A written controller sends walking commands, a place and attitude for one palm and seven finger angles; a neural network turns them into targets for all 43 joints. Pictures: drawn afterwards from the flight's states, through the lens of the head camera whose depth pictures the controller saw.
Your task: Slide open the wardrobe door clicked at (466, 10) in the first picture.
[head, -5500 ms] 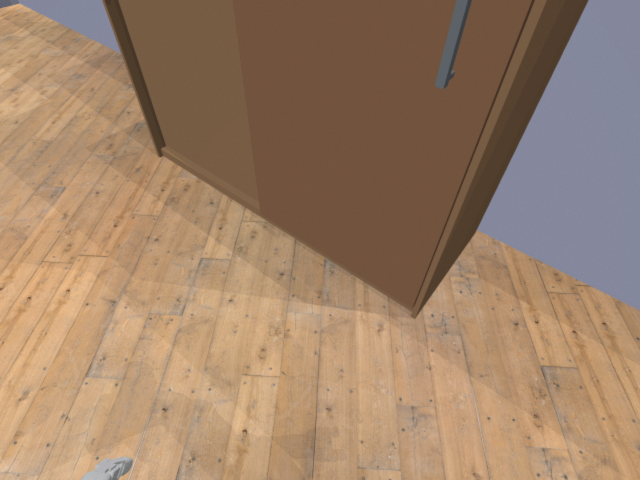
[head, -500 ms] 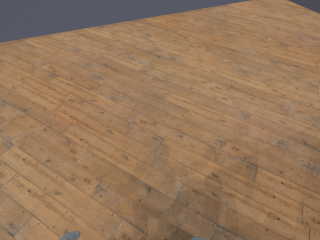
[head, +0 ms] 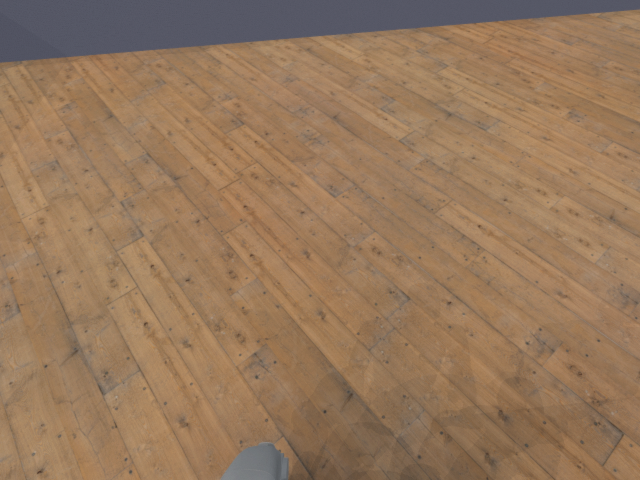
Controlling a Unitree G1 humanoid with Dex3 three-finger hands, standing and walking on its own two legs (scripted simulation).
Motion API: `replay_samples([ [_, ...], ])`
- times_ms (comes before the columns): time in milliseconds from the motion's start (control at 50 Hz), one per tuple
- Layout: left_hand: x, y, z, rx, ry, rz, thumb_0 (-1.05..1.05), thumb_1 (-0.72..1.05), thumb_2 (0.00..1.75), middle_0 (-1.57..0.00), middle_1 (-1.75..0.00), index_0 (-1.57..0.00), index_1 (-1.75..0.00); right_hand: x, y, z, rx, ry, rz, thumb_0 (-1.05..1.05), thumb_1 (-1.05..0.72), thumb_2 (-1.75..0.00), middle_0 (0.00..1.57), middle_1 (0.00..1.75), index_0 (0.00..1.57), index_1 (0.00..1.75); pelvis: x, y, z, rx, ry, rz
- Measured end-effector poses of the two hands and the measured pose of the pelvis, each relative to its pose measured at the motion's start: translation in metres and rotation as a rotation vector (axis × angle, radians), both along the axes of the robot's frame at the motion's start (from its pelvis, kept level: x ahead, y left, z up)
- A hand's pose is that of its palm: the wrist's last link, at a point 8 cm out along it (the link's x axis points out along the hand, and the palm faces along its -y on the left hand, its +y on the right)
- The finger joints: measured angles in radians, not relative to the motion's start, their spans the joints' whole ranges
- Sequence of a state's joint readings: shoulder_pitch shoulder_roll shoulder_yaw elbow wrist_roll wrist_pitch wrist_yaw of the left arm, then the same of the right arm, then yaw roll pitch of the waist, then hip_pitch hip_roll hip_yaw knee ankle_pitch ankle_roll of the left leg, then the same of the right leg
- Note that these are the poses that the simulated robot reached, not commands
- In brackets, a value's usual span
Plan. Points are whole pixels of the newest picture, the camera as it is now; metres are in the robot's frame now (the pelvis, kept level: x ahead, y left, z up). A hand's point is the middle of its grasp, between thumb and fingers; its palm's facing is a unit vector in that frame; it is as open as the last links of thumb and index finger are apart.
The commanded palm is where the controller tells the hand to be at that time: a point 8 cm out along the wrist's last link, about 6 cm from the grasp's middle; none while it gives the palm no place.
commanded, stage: turn to face it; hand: right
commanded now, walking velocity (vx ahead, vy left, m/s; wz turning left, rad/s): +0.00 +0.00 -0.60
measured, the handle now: out of the picture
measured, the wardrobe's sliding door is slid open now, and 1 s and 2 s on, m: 0.00 0.00 0.00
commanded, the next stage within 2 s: none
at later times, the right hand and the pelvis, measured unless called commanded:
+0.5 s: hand out of the picture +0.08 -0.24 -0.20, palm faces +0.26 +0.94 -0.20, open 7.3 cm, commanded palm none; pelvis +0.02 -0.03 -0.03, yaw -13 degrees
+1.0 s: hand out of the picture +0.01 -0.19 -0.15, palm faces +0.52 +0.80 -0.29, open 7.4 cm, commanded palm none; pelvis +0.04 +0.03 -0.01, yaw -31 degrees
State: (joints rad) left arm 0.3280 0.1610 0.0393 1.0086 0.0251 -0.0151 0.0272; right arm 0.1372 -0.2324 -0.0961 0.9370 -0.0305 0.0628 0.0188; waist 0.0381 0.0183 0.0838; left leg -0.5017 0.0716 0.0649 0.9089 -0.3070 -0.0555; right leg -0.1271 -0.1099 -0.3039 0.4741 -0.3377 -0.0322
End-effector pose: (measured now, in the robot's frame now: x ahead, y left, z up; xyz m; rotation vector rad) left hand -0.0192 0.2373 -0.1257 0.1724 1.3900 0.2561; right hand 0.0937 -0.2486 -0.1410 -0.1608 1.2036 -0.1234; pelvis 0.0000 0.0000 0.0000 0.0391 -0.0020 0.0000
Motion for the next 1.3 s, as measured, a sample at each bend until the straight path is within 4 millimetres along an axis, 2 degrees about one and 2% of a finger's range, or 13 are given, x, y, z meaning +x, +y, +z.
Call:
replay_samples([
  [100, -0.035, 0.0, -0.02, -0.058, 0.132, 0.076, 0.0, 0.91, 0.9, -0.2, -0.3, -0.2, -0.3, 0.062, 0.034, 0.0, -0.01, -0.108, 0.077, 0.0, -0.91, -0.9, 0.2, 0.3, 0.19, 0.3, 0.023, 0.014, -0.013, -0.033, 0.008, -0.016],
  [140, -0.039, -0.001, -0.027, -0.085, 0.177, 0.084, 0.0, 0.91, 0.9, -0.2, -0.3, -0.2, -0.3, 0.073, 0.048, 0.003, -0.004, -0.144, 0.079, 0.0, -0.91, -0.9, 0.2, 0.3, 0.19, 0.3, 0.029, 0.017, -0.015, -0.02, 0.004, -0.039],
  [200, -0.027, -0.005, -0.029, -0.11, 0.199, 0.06, 0.0, 0.91, 0.9, -0.2, -0.3, -0.2, -0.3, 0.072, 0.059, 0.007, 0.019, -0.17, 0.047, 0.0, -0.91, -0.89, 0.2, 0.3, 0.2, 0.3, 0.032, 0.018, -0.013, -0.026, -0.002, -0.077],
  [260, 0.003, -0.007, -0.03, -0.119, 0.152, 0.01, 0.0, 0.91, 0.9, -0.2, -0.3, -0.2, -0.3, 0.057, 0.057, 0.006, 0.031, -0.152, -0.006, 0.0, -0.91, -0.89, 0.2, 0.3, 0.2, 0.3, 0.031, 0.014, -0.011, -0.03, -0.007, -0.111],
  [320, 0.041, -0.011, -0.029, -0.107, 0.067, -0.052, 0.0, 0.91, 0.9, -0.2, -0.3, -0.2, -0.3, 0.034, 0.045, -0.001, 0.036, -0.113, -0.064, 0.0, -0.9, -0.89, 0.2, 0.3, 0.2, 0.3, 0.029, 0.007, -0.012, -0.028, -0.005, -0.145],
  [440, 0.112, -0.021, -0.028, -0.029, -0.102, -0.202, 0.0, 0.91, 0.9, -0.2, -0.3, -0.2, -0.3, -0.013, -0.011, -0.03, 0.019, -0.06, -0.21, -0.01, -0.91, -0.89, 0.21, 0.3, 0.2, 0.3, 0.024, -0.019, -0.03, -0.007, 0.005, -0.213],
  [540, 0.14, -0.029, -0.011, 0.011, -0.147, -0.283, 0.0, 0.91, 0.9, -0.2, -0.3, -0.2, -0.3, -0.053, -0.046, -0.022, -0.03, 0.019, -0.289, 0.0, -0.91, -0.89, 0.2, 0.3, 0.2, 0.3, 0.021, -0.027, -0.02, -0.006, 0.024, -0.254],
  [640, 0.164, -0.035, 0.002, 0.007, -0.148, -0.364, 0.0, 0.91, 0.9, -0.2, -0.3, -0.2, -0.3, -0.081, -0.057, -0.002, -0.061, 0.038, -0.36, 0.0, -0.91, -0.9, 0.2, 0.3, 0.2, 0.3, 0.024, -0.029, -0.006, -0.007, 0.035, -0.306],
  [800, 0.202, -0.033, -0.004, -0.036, -0.163, -0.461, 0.0, 0.9, 0.9, -0.2, -0.3, -0.2, -0.3, -0.096, -0.039, 0.012, -0.09, 0.027, -0.439, 0.0, -0.91, -0.9, 0.2, 0.3, 0.19, 0.3, 0.028, -0.012, -0.004, -0.018, 0.036, -0.403],
  [940, 0.238, -0.02, -0.027, -0.091, -0.166, -0.543, 0.0, 0.9, 0.9, -0.2, -0.3, -0.2, -0.3, -0.1, 0.004, 0.019, -0.126, -0.038, -0.502, 0.0, -0.91, -0.89, 0.2, 0.3, 0.2, 0.3, 0.034, 0.02, -0.014, -0.039, 0.036, -0.502],
  [1080, 0.268, -0.027, -0.018, -0.112, -0.154, -0.65, 0.0, 0.91, 0.9, -0.2, -0.3, -0.2, -0.3, -0.13, 0.043, 0.027, -0.098, 0.0, -0.601, 0.0, -0.91, -0.89, 0.2, 0.3, 0.2, 0.3, 0.039, 0.031, -0.002, -0.065, 0.028, -0.604],
  [1200, 0.284, -0.051, -0.014, -0.099, -0.123, -0.757, 0.0, 0.91, 0.9, -0.19, -0.3, -0.2, -0.3, -0.163, 0.06, 0.019, -0.059, 0.043, -0.697, 0.0, -0.9, -0.89, 0.21, 0.3, 0.2, 0.3, 0.037, 0.029, -0.001, -0.069, 0.036, -0.689],
  [1300, 0.298, -0.097, -0.011, -0.092, -0.154, -0.874, 0.0, 0.91, 0.9, -0.19, -0.3, -0.2, -0.3, -0.207, 0.06, 0.003, -0.029, 0.095, -0.798, 0.0, -0.9, -0.89, 0.21, 0.3, 0.2, 0.3, 0.028, 0.015, -0.008, -0.054, 0.043, -0.761],
])
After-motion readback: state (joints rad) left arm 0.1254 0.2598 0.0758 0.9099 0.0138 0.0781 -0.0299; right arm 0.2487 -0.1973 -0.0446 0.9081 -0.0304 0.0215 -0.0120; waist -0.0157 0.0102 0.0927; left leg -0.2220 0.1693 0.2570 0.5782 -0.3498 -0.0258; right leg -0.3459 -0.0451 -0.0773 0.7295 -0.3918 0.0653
